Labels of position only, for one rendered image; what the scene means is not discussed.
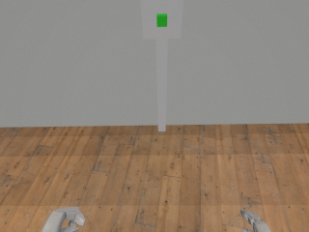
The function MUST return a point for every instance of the left robot hand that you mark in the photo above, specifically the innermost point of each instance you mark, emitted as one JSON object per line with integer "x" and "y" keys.
{"x": 55, "y": 220}

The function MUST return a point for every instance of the panel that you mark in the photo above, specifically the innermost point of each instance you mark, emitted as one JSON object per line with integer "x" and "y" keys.
{"x": 149, "y": 11}

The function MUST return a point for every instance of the button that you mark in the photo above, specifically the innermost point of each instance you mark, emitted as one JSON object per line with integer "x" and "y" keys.
{"x": 161, "y": 20}

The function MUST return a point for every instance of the right robot hand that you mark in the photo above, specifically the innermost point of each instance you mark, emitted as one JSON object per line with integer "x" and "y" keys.
{"x": 255, "y": 221}

